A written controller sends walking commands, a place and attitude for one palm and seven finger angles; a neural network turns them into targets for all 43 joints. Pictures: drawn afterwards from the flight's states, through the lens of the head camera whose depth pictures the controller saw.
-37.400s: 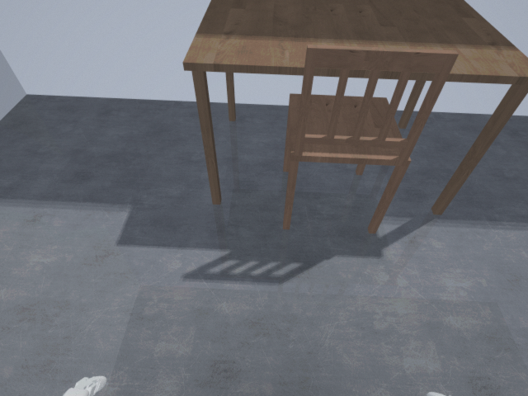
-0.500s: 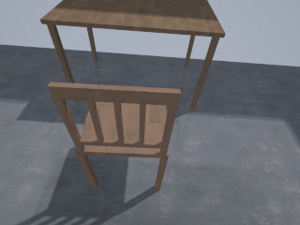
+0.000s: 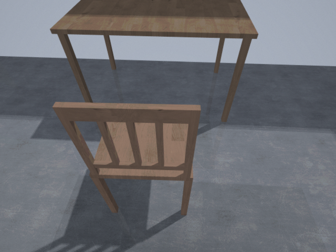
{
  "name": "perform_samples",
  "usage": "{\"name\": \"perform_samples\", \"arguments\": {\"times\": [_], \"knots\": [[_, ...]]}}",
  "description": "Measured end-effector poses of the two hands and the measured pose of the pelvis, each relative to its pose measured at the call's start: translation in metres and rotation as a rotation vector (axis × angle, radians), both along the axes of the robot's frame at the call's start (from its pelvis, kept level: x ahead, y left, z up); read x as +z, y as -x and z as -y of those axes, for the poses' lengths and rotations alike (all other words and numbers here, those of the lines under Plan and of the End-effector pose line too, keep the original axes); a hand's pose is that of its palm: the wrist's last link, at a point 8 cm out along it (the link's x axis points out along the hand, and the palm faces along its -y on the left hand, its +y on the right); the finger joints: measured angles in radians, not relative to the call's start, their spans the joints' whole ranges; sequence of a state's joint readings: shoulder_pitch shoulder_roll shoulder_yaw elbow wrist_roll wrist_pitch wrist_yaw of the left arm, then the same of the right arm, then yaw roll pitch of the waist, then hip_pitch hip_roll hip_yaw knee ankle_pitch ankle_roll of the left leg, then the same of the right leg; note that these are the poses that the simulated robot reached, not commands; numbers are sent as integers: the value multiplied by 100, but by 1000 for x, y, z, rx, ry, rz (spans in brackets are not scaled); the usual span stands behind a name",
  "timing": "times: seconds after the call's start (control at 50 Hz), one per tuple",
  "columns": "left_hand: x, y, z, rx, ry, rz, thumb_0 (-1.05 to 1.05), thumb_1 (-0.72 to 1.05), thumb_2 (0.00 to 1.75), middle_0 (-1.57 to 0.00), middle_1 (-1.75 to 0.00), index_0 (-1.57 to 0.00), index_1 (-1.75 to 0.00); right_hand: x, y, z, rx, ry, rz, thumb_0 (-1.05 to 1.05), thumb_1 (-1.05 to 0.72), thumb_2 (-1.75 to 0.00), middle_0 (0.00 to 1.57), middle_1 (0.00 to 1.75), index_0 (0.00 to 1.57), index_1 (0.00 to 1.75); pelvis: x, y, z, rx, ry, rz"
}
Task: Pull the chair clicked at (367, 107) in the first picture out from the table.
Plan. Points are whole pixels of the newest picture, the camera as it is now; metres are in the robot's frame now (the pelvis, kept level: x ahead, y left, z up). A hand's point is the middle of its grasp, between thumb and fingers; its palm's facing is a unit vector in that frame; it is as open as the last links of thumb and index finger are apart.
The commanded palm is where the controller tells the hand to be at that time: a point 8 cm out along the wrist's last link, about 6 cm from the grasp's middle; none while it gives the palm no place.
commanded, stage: let the arm hang, fingers relaxed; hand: left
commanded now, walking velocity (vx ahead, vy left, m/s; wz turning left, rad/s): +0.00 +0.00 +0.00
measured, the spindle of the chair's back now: (134, 144) +0.47 +0.15 -0.10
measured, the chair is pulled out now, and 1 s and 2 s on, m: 0.64 0.64 0.64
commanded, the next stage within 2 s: look to check the result in 0.34 s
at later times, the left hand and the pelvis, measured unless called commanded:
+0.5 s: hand out of the picture +0.00 +0.15 -0.17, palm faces +0.03 -0.99 -0.17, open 7.4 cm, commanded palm none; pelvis +0.01 +0.00 +0.00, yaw +0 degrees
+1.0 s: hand out of the picture +0.00 +0.15 -0.17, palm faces +0.04 -0.99 -0.16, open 7.4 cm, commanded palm none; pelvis +0.01 +0.00 +0.00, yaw +0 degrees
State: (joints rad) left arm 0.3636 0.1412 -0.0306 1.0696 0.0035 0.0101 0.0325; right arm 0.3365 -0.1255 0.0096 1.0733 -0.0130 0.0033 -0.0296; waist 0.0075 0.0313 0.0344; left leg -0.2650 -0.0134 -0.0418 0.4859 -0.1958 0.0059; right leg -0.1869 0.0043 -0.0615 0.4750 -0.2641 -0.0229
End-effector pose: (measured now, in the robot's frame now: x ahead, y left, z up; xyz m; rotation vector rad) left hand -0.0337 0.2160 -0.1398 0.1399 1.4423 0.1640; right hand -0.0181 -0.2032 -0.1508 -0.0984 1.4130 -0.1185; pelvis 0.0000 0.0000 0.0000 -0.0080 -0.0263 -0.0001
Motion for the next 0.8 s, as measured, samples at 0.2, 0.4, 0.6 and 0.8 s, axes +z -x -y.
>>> {"name": "perform_samples", "arguments": {"times": [0.2, 0.4, 0.6, 0.8], "knots": [[-5, -32, 11, -23, 22, 55, 2, 93, 90, -20, -30, -20, -30, 4, 6, 1, -28, 8, -17, 0, -91, -89, 20, 30, 20, 30, 1, -4, 5, -4, -2, -3], [-3, -28, 11, -6, 21, 33, 0, 91, 90, -20, -30, -20, -30, 5, 8, 2, -27, 12, -45, 0, -91, -89, 20, 30, 20, 30, 2, -7, 5, -2, -1, -4], [-3, -23, 15, 2, 30, 15, 0, 91, 90, -20, -30, -20, -30, 5, -2, 1, -21, 12, -27, 0, -91, -89, 20, 30, 20, 30, 2, -8, 4, -2, -1, -4], [-4, -23, 16, 3, 36, 16, 0, 91, 90, -20, -30, -20, -30, 5, -6, 3, -20, 19, -22, 0, -91, -89, 20, 30, 20, 30, 2, -10, 4, -3, -1, -2]]}}
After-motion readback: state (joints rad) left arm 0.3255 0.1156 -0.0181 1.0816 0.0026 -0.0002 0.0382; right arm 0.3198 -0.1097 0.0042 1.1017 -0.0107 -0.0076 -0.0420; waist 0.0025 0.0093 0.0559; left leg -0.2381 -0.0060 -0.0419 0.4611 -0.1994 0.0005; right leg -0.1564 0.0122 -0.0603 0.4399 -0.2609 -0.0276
